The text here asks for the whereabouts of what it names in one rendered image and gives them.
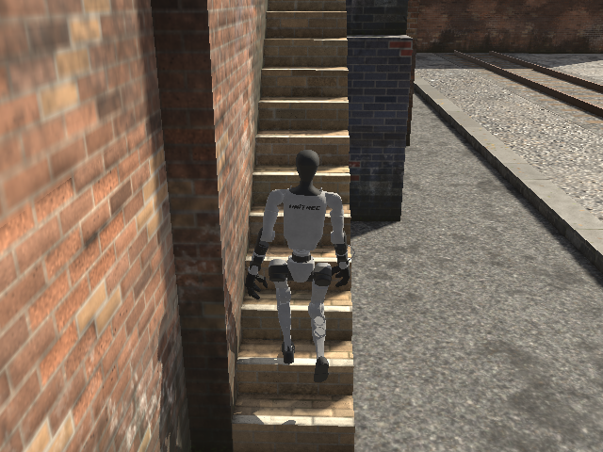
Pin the stairs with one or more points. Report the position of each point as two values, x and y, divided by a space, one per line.
304 106

